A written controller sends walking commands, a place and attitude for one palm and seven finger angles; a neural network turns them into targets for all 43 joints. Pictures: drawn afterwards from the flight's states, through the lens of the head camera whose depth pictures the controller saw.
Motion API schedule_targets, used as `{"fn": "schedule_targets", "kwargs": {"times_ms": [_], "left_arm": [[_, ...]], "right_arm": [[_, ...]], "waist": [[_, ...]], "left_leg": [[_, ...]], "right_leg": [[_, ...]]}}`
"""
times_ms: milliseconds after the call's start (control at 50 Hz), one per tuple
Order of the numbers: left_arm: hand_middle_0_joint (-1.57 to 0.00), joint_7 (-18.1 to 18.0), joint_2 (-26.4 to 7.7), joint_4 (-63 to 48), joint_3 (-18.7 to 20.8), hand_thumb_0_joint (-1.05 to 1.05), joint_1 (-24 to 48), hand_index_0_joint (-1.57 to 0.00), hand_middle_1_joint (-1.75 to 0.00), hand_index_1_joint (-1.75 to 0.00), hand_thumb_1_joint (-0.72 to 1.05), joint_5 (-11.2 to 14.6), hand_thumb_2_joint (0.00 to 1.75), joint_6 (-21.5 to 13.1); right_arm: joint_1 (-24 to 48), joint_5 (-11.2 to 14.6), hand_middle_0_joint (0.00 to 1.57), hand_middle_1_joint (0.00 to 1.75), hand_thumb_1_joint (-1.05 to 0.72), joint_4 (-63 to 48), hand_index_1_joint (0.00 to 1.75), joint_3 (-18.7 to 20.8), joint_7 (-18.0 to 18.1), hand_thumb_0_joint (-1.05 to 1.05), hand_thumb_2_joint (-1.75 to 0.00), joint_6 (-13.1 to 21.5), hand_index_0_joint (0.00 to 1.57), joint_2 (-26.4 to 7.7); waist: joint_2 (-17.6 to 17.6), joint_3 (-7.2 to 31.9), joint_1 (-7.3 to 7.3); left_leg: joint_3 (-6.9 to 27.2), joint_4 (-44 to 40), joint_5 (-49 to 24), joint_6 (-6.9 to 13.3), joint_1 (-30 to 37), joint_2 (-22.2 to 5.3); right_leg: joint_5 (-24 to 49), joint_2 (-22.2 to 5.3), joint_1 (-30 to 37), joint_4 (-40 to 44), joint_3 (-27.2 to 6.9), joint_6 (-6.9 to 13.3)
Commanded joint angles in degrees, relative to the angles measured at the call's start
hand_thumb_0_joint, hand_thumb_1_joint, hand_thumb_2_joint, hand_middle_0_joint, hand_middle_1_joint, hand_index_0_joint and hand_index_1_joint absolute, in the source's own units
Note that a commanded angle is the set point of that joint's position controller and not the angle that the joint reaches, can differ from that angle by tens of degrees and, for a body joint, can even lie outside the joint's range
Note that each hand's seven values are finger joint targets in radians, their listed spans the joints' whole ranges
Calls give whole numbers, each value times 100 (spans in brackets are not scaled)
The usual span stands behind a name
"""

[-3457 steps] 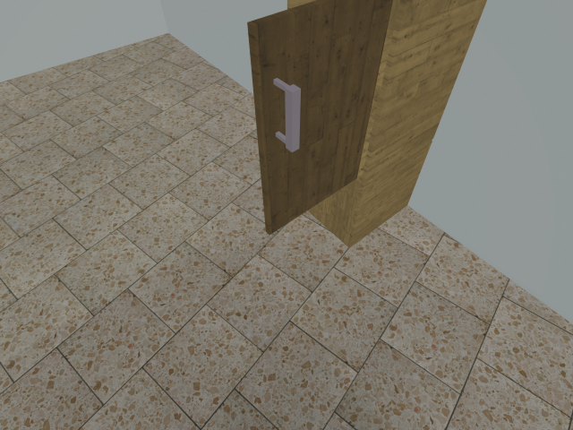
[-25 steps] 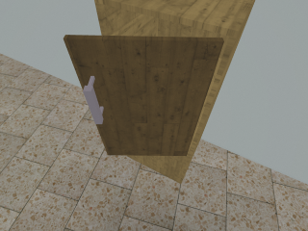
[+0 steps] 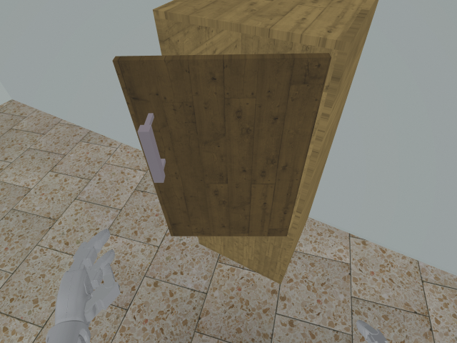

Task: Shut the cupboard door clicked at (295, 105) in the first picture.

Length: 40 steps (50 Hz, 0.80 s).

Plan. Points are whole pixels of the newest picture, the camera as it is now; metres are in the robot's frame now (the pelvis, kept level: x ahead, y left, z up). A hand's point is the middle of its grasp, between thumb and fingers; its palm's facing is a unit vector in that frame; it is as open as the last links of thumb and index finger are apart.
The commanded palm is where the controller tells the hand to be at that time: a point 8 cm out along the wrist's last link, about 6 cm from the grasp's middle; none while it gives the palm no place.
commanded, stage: raise the hand and make a fist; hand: left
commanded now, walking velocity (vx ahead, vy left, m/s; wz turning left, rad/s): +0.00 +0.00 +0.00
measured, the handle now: (154, 149) +0.48 +0.17 +0.09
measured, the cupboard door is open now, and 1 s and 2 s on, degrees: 28 28 28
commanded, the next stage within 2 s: bring the fist close to the handle in 1.72 s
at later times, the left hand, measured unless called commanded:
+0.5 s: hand (126, 316) +0.17 +0.17 +0.01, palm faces -0.12 -0.99 -0.02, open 4.8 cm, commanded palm +0.13 +0.25 +0.02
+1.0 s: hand (95, 283) +0.20 +0.21 +0.07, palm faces +0.07 -1.00 -0.05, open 3.2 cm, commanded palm +0.17 +0.25 +0.06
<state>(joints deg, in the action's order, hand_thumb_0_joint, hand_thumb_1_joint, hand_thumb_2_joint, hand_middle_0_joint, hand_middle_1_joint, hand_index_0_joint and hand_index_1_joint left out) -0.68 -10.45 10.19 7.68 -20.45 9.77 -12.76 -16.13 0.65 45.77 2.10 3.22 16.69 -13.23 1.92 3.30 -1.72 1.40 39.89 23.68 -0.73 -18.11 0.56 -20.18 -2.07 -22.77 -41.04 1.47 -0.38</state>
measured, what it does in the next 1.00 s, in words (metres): stands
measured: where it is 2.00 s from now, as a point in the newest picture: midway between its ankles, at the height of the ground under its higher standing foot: outside the picture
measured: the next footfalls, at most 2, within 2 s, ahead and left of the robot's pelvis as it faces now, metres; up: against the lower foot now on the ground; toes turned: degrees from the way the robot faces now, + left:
none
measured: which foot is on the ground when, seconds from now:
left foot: down 0.00-1.00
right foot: down 0.00-1.00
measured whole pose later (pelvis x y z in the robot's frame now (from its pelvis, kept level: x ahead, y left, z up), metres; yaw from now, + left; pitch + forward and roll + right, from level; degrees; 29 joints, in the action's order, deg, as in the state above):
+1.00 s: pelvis -0.01 +0.01 -0.03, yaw +1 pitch +9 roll -2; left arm 11.2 -14.3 -13.9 11.4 -24.9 17.3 -12.9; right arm -15.3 0.8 26.6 -1.8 4.3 13.2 -12.9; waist 1.6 5.9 1.0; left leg 2.9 56.6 30.3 -0.1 -34.8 0.0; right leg -24.6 -1.3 -37.2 -53.3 2.6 -0.9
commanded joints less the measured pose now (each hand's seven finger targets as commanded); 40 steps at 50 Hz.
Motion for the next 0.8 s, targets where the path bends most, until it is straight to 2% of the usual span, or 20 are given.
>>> {"fn": "schedule_targets", "kwargs": {"times_ms": [0,20,40,80,120,140,180,220,240,320,360,420,440,460,500,540,580,640,720,780], "left_arm": [[-38,1173,55,544,432,0,-1980,-38,-50,-50,90,513,90,-1653],[-40,1576,-121,498,572,0,-1839,-40,-52,-52,90,652,90,-2043],[-42,1978,-470,570,904,0,-1787,-42,-54,-54,90,745,90,-2321],[-46,2353,-993,-221,1197,0,-1188,-46,-58,-58,90,818,90,-2419],[-49,2354,-1153,-1053,1255,0,-542,-49,-62,-62,90,931,90,-2258],[-51,2239,-1305,-1629,1302,0,19,-51,-64,-64,90,966,90,-2253],[-55,1997,-1071,-2668,956,0,630,-55,-68,-68,90,993,90,-2318],[-58,1785,-1026,-3367,693,0,989,-58,-72,-72,90,950,90,-2417],[-60,1736,-936,-3680,441,0,1289,-60,-74,-74,90,915,90,-2433],[-68,1892,-792,-3104,-137,0,918,-68,-82,-82,90,750,90,-1852],[-71,1982,-937,-2426,68,0,492,-71,-86,-86,90,702,90,-1192],[-77,1944,-1122,-2217,568,0,-282,-77,-92,-92,90,738,90,-160],[-79,1820,-1274,-2251,894,0,-512,-79,-94,-94,90,791,90,62],[-81,1682,-1204,-2578,985,0,-547,-81,-96,-96,90,870,90,174],[-84,1300,-1129,-3027,1204,0,-513,-84,-100,-100,90,970,90,148],[-88,949,-1197,-3383,1319,0,-273,-88,-104,-104,90,934,90,-219],[-92,819,-999,-3465,986,0,-313,-92,-108,-108,90,768,90,-663],[-97,1011,-678,-3496,251,0,-106,-97,-114,-114,90,611,90,-1094],[-104,1474,-811,-3155,89,0,-141,-104,-122,-122,90,646,90,-850],[-110,1503,-1230,-3385,592,0,-79,-110,-128,-128,90,666,90,-563]], "right_arm": [[610,-46,20,30,-90,-1368,30,363,-177,0,-90,391,20,-598],[678,-45,20,30,-90,-1523,30,368,-211,0,-90,392,20,-655],[662,3,20,30,-90,-1660,30,388,-262,0,-90,376,20,-697],[849,-11,20,30,-90,-2127,30,366,-255,0,-90,356,20,-784],[938,6,20,30,-90,-2457,30,299,-177,0,-90,339,20,-722],[885,4,20,30,-90,-2501,30,275,-155,0,-90,356,20,-714],[807,-12,20,30,-90,-2602,30,192,-93,0,-90,384,20,-667],[687,-26,20,30,-90,-2543,30,133,15,0,-90,405,20,-713],[678,-52,20,30,-90,-2532,30,88,76,0,-90,399,20,-763],[515,59,20,30,-90,-2461,30,10,244,0,-90,347,20,-893],[456,137,20,30,-90,-2463,30,-9,275,0,-90,253,20,-896],[531,230,20,30,-90,-2750,30,21,261,0,-90,23,20,-825],[643,227,20,30,-90,-2835,30,8,247,0,-90,-35,20,-760],[653,206,20,30,-90,-2946,30,-8,225,0,-90,-79,20,-675],[700,156,20,30,-90,-2980,30,-30,199,0,-90,-128,20,-559],[679,67,20,30,-90,-2899,30,-68,177,0,-90,-86,20,-541],[466,-15,20,30,-90,-2821,30,-76,103,0,-90,-11,20,-571],[343,-51,20,30,-90,-2705,30,-98,42,0,-90,108,20,-726],[179,60,20,30,-90,-2653,30,-40,125,0,-90,188,20,-870],[227,100,20,30,-90,-2715,30,-19,185,0,-90,153,20,-860]], "waist": [[-2439,-461,453],[-2288,-128,477],[-1777,124,541],[-567,915,677],[192,1397,680],[439,1484,592],[719,1694,351],[574,1692,143],[275,1622,-50],[82,989,-226],[-126,852,-111],[-349,1032,330],[-199,1222,547],[-264,1324,595],[-368,1327,639],[-254,1266,614],[24,1199,455],[187,954,131],[20,898,19],[30,1206,209]], "left_leg": [[-100,540,-772,-62,-2205,144],[-147,810,-593,-85,-2425,194],[-173,1022,-608,-95,-2477,211],[-335,1286,-492,-1,-2660,287],[-381,1456,-336,75,-2690,288],[-301,1551,-173,93,-2726,243],[-154,1626,81,153,-2499,178],[-39,1742,268,204,-2437,130],[43,1796,436,251,-2511,80],[157,1712,953,250,-2829,48],[158,1591,993,224,-3018,62],[106,1160,791,178,-2910,102],[82,1077,570,166,-2808,138],[71,1000,338,147,-2681,143],[52,933,-17,118,-2539,108],[103,885,-397,104,-2420,66],[122,883,-652,90,-2229,36],[185,939,-602,112,-2090,-4],[234,811,-11,127,-2050,14],[231,670,-274,127,-1873,26]], "right_leg": [[462,17,-898,-95,48,46],[442,-57,-887,-291,-165,49],[581,-126,-822,-525,-339,140],[96,-119,-838,-828,-478,200],[-511,-71,-1061,-965,-516,199],[-931,-32,-1277,-985,-584,197],[-1228,58,-1599,-1040,-491,192],[-1280,123,-1809,-1080,-434,189],[-1406,182,-1986,-1133,-374,169],[-1725,219,-2102,-988,-306,137],[-1889,178,-1921,-792,-318,110],[-1888,109,-1298,-553,-277,78],[-1774,121,-1011,-561,-257,112],[-1514,106,-872,-563,-178,102],[-1089,156,-735,-599,-70,105],[-468,228,-717,-795,108,151],[4,251,-971,-992,247,165],[33,273,-1354,-1057,323,172],[-474,225,-1332,-724,220,134],[-256,214,-935,-671,220,144]]}}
